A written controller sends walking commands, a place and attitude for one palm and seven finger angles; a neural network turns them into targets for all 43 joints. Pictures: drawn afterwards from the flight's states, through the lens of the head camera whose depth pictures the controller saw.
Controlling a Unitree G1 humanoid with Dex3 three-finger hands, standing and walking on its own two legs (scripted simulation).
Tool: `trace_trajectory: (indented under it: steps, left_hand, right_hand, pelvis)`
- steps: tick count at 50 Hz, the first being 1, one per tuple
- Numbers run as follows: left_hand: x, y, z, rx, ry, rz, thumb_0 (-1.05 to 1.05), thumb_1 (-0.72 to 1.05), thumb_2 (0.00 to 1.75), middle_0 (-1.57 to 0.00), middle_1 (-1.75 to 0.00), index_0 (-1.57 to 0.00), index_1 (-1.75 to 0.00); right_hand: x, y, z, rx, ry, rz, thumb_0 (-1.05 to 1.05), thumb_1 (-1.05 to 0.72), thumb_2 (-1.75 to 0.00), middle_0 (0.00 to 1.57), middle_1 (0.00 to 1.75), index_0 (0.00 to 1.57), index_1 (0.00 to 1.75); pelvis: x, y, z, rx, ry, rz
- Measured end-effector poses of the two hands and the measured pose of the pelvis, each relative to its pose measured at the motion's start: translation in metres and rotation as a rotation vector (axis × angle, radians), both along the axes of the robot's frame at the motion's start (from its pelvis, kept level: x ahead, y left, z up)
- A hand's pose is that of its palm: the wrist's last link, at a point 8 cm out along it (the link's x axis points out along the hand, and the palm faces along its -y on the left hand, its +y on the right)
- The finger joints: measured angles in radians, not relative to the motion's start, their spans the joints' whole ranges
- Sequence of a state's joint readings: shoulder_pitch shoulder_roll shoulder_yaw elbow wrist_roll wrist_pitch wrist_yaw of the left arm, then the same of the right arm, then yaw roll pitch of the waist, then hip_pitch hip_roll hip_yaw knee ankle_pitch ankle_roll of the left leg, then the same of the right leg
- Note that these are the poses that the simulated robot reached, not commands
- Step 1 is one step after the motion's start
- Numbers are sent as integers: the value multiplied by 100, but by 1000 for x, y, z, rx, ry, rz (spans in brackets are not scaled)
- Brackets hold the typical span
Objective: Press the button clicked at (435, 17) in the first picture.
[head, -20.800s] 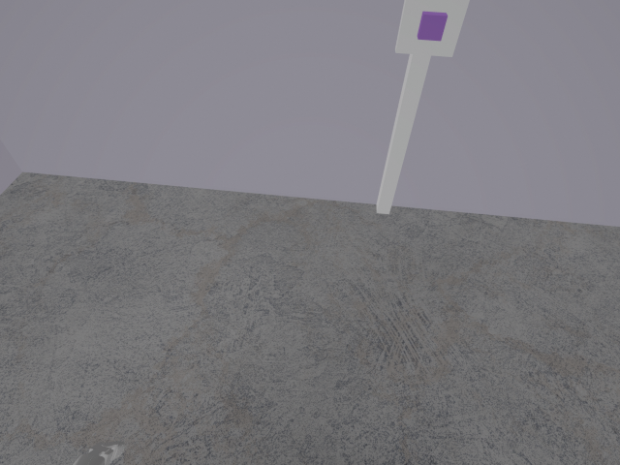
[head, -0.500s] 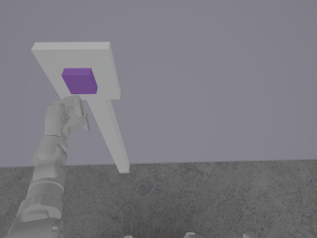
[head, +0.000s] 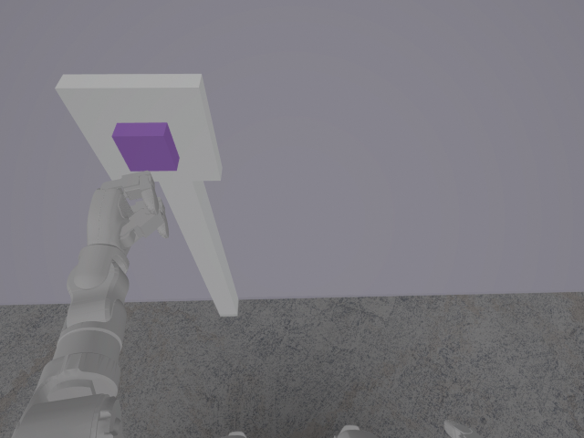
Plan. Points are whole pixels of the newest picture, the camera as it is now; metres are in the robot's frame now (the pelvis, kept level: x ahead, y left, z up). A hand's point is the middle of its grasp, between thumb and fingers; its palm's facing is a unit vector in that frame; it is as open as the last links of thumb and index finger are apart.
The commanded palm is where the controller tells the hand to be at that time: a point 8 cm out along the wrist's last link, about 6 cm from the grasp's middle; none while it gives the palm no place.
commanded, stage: aim a knuckle at the button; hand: left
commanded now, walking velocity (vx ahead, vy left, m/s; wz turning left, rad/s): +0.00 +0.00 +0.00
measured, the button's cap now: (148, 146) +0.50 +0.21 +0.10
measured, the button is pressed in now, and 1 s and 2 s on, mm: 0 1 0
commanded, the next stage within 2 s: press the button with the knuckle in 0.08 s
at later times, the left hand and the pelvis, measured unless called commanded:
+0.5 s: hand (168, 200) +0.42 +0.18 +0.07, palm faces +0.04 -1.00 -0.03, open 3.1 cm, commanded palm +0.39 +0.23 +0.07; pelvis +0.00 +0.00 +0.00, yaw +1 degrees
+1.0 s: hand (170, 189) +0.44 +0.18 +0.07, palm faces +0.04 -1.00 -0.04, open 2.9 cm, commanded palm +0.42 +0.23 +0.07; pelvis -0.01 +0.00 -0.01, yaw +1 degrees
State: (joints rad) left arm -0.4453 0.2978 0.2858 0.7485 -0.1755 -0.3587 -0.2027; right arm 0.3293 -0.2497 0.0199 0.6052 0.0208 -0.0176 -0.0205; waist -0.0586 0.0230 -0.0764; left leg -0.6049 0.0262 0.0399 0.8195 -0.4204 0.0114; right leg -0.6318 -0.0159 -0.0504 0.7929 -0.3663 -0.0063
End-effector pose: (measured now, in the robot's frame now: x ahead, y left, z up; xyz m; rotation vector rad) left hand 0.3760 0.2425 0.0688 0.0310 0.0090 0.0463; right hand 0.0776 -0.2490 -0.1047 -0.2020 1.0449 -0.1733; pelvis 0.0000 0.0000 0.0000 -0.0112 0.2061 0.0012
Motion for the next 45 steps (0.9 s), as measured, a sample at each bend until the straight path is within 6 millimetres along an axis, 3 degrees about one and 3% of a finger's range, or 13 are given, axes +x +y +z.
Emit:
trace_trajectory:
  steps: [7,19,35,45]
  left_hand:
    - [-9,-5,3,-3,-26,-20,2,90,90,-130,-150,-130,-150]
    - [6,-11,8,0,-30,-15,2,90,90,-131,-150,-130,-150]
    - [36,-12,7,-2,-16,-9,2,90,90,-130,-150,-130,-150]
    - [37,-11,5,5,-8,-3,-2,86,93,-130,-150,-130,-150]
  right_hand:
    - [5,-3,1,-10,-3,6,1,-90,-89,21,30,21,30]
    - [15,-3,1,-13,-39,19,1,-90,-89,21,30,21,30]
    - [-24,-9,-8,-19,83,-29,1,-90,-89,21,30,21,30]
    - [-41,-11,-12,-21,131,-38,1,-90,-89,21,30,21,30]
  pelvis:
    - [1,-1,1,-2,-9,9]
    - [-3,-3,-1,0,-4,13]
    - [-3,-4,-4,0,28,5]
    - [-7,-3,-6,-2,34,9]
